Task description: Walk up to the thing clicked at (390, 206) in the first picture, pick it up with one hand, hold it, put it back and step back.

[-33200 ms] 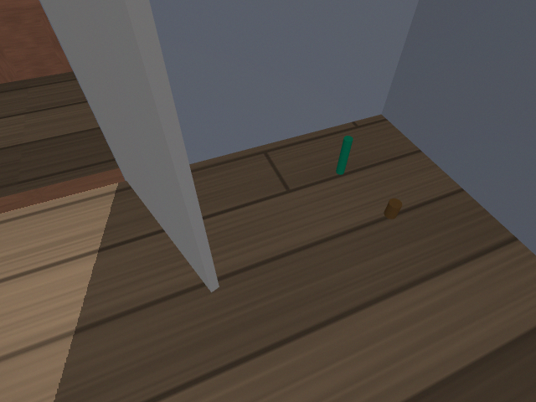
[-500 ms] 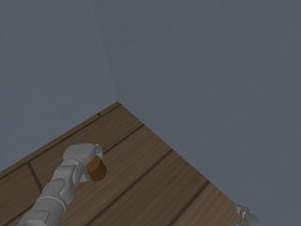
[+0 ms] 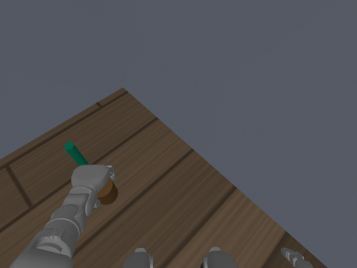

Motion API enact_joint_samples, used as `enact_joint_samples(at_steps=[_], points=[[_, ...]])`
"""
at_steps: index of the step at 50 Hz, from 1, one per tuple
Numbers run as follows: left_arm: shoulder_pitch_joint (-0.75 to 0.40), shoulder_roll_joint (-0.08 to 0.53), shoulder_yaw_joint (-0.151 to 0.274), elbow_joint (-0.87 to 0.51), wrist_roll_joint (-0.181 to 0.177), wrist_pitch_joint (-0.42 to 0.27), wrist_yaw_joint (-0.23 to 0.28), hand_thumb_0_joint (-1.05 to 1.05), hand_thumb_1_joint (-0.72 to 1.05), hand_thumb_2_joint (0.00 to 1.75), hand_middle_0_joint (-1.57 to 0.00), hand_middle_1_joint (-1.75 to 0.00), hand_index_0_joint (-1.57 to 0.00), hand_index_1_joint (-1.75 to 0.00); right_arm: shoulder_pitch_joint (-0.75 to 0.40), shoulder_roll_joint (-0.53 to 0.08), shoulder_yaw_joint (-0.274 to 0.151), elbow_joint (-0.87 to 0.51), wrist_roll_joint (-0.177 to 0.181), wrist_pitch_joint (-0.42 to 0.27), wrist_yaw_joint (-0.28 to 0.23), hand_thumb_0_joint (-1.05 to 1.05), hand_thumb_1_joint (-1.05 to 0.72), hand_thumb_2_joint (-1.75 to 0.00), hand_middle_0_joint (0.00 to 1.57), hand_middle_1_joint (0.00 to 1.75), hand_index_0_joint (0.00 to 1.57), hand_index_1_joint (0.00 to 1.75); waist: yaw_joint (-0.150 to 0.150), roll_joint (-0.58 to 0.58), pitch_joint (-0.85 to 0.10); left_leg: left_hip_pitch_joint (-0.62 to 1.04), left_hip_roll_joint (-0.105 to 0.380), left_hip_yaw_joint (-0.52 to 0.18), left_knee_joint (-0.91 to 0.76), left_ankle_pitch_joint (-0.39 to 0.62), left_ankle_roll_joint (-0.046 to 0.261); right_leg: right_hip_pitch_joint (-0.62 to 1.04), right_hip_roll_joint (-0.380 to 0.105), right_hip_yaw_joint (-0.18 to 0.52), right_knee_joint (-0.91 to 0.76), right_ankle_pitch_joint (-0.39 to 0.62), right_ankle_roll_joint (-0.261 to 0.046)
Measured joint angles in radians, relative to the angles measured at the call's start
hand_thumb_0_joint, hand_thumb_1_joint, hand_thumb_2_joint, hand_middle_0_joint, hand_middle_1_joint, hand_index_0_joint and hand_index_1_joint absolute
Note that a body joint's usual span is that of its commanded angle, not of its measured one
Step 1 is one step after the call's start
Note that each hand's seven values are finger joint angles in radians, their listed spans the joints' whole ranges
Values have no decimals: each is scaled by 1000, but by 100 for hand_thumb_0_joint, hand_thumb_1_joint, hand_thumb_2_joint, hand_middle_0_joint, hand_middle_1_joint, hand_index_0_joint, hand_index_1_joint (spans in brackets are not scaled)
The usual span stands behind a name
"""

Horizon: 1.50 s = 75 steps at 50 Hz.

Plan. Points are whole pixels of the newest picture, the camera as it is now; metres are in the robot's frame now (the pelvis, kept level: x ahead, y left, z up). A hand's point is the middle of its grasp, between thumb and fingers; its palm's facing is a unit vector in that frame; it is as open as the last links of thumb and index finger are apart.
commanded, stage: crouch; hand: left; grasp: from above
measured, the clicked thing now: (104, 190) +0.34 +0.22 -0.15
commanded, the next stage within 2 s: lower in 1.48 s
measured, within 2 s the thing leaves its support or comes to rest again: neither
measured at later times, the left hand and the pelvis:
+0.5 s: hand (116, 195) +0.38 +0.23 -0.36, palm faces -0.46 +0.00 -0.89, open 9.0 cm; pelvis -0.04 +0.01 -0.21, yaw -2 degrees
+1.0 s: hand (120, 196) +0.42 +0.24 -0.48, palm faces -0.45 -0.01 -0.89, open 9.1 cm; pelvis -0.05 +0.00 -0.31, yaw -4 degrees
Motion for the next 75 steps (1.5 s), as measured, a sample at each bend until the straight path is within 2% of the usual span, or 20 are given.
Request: enact_joint_samples(at_steps=[4,9,14,19,29,37,54,75], points=[[-81,5,31,87,28,3,73,3,18,50,-94,-71,-68,-57,17,-10,-10,16,-17,-17,-2,1,-91,-89,20,30,20,30,-26,6,-36,-213,6,-13,193,-68,1,-207,4,0,184,-64,3],[-174,35,78,158,28,18,115,3,19,49,-94,-70,-68,-57,34,-8,-11,35,-35,-40,-13,1,-91,-89,20,30,20,30,-64,18,-79,-472,11,-28,413,-136,5,-460,9,2,396,-130,5],[-236,64,107,180,9,38,114,3,19,48,-94,-70,-68,-57,40,8,-6,54,-50,-56,-15,1,-91,-89,20,30,20,30,-92,34,-106,-689,11,-40,598,-188,11,-672,12,6,576,-180,7],[-273,90,133,194,10,27,94,3,19,48,-93,-70,-68,-57,29,29,10,58,-63,-69,-8,1,-91,-89,20,30,20,30,-110,47,-114,-861,7,-50,745,-223,14,-840,11,9,722,-218,8],[-352,149,178,220,44,-22,95,4,19,47,-91,-69,-68,-56,-22,46,47,51,-87,-115,26,1,-91,-89,20,30,20,30,-128,41,-110,-1130,-4,-84,982,-272,9,-1095,10,1,957,-276,12],[-412,193,210,246,69,-27,100,3,18,50,-93,-71,-68,-57,-57,27,51,36,-108,-136,60,1,-91,-90,20,30,20,30,-140,27,-88,-1252,-8,-110,1113,-298,0,-1208,13,-9,1082,-306,12],[-491,276,236,295,88,-57,65,2,17,53,-92,-74,-66,-59,-38,-1,60,31,-120,-122,111,1,-92,-90,20,30,20,30,-169,11,-29,-1397,-11,-139,1284,-308,-2,-1343,28,-13,1241,-312,17],[-585,352,254,436,123,-87,93,3,20,49,-91,-73,-66,-58,-26,1,112,56,-141,-133,128,1,-92,-90,20,30,20,30,-209,6,12,-1526,-19,-157,1427,-286,3,-1465,44,-9,1375,-290,23]])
